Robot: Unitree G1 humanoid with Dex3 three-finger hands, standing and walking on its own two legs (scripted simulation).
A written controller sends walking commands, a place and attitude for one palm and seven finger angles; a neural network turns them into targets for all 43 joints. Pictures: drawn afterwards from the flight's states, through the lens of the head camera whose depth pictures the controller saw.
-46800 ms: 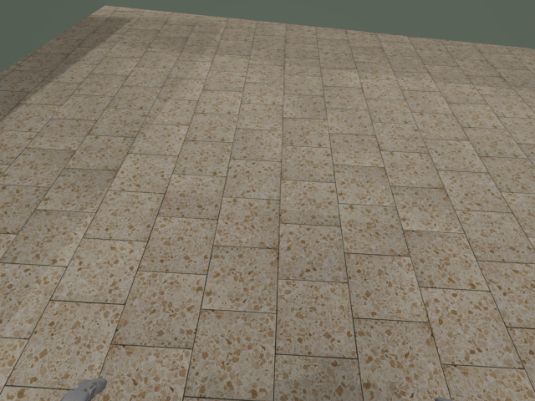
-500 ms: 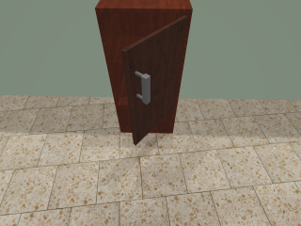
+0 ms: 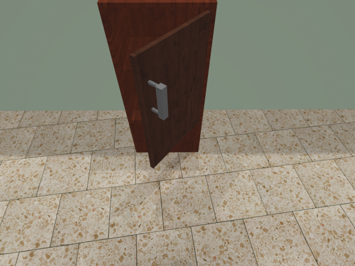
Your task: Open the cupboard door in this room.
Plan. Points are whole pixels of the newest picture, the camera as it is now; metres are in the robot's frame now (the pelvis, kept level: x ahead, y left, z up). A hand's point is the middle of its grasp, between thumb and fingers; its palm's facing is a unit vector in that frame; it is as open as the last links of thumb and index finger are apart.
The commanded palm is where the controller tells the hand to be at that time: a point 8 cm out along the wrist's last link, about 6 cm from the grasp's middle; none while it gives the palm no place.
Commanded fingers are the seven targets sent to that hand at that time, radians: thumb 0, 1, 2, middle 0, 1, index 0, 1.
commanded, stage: walk to a spot facing it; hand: left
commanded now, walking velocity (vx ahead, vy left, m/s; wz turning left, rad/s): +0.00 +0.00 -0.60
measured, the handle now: (157, 100) +0.61 +0.11 -0.01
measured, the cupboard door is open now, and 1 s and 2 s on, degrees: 51 51 51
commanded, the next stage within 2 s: none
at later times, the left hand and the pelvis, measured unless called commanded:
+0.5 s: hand out of the picture +0.10 +0.16 -0.16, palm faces -0.17 -0.94 -0.31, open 7.4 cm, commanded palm none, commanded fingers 0.00 0.90 0.90 -0.20 -0.30 -0.20 -0.30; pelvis +0.00 -0.04 +0.00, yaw -16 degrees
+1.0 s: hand (124, 242) +0.20 +0.17 -0.18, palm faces -0.47 -0.85 -0.23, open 7.4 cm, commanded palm none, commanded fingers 0.00 0.90 0.90 -0.20 -0.30 -0.20 -0.30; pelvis +0.04 +0.01 +0.00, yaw -34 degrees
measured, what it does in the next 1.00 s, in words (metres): steps on the spot, turning right: left foot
